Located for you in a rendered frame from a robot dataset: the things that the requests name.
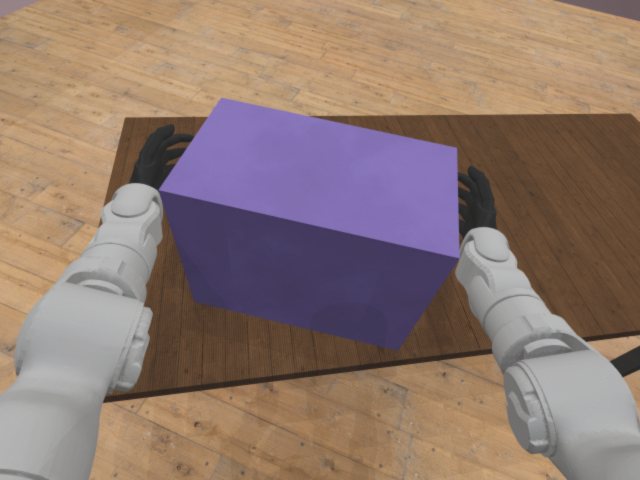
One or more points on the robot right hand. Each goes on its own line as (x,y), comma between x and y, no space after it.
(480,210)

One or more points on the carton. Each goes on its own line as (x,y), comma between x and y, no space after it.
(313,223)

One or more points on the right robot upper arm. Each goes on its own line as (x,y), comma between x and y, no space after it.
(574,409)

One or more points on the left robot upper arm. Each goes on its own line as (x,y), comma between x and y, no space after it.
(87,343)

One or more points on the robot left hand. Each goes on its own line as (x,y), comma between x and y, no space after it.
(151,169)

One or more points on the robot right forearm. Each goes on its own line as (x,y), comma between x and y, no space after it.
(515,318)

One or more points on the robot left forearm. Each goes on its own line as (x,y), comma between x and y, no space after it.
(119,259)

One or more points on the table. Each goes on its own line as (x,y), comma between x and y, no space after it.
(566,191)

